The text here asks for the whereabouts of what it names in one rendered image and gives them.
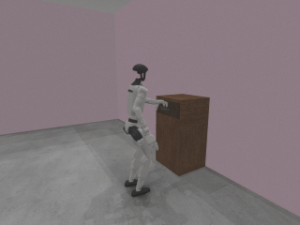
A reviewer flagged robot left shin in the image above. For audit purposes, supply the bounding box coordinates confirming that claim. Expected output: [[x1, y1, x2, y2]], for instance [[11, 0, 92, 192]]
[[128, 154, 144, 182]]

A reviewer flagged humanoid robot torso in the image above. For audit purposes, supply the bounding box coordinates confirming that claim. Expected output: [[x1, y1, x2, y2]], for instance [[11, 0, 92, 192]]
[[125, 83, 146, 135]]

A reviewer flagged cabinet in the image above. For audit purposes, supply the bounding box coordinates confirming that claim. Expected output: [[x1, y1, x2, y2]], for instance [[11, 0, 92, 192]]
[[156, 94, 210, 176]]

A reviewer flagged right robot hand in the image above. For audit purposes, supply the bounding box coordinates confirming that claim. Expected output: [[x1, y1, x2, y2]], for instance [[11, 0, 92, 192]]
[[145, 133, 158, 154]]

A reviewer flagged left robot hand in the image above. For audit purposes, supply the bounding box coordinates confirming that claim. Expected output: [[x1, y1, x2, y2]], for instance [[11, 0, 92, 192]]
[[155, 99, 168, 111]]

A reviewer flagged left robot forearm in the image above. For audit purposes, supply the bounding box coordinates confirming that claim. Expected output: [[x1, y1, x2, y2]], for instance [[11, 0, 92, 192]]
[[144, 97, 158, 105]]

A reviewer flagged right robot forearm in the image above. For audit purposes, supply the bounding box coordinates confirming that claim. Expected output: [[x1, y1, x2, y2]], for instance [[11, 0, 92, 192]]
[[134, 107, 151, 136]]

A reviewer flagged robot right upper arm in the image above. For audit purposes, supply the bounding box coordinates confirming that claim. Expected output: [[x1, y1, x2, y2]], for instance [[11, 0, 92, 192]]
[[132, 85, 148, 114]]

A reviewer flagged drawer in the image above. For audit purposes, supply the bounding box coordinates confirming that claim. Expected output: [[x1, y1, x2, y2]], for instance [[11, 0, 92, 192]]
[[157, 98, 181, 119]]

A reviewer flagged handle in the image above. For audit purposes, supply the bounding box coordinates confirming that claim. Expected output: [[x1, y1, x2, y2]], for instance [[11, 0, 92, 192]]
[[160, 107, 170, 111]]

